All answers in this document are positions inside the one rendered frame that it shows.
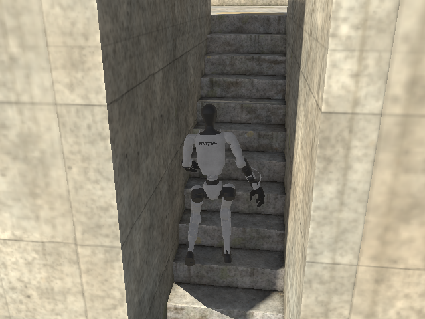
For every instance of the stairs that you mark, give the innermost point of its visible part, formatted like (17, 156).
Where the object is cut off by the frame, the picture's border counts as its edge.
(245, 80)

